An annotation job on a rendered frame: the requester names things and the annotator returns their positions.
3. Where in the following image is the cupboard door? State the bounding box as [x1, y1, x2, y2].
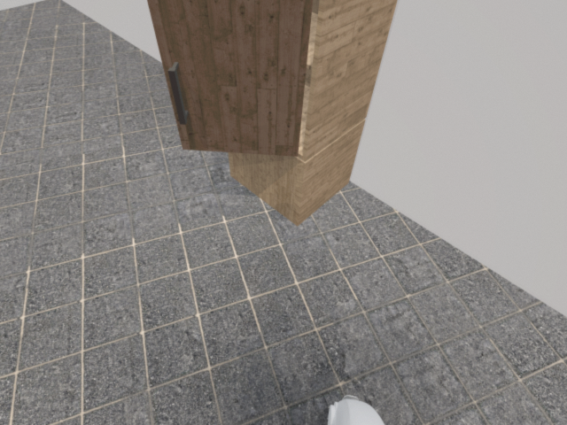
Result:
[147, 0, 313, 157]

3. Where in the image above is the handle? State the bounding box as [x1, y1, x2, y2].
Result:
[168, 62, 188, 125]

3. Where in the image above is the right robot thigh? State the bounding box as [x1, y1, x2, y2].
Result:
[328, 399, 384, 425]

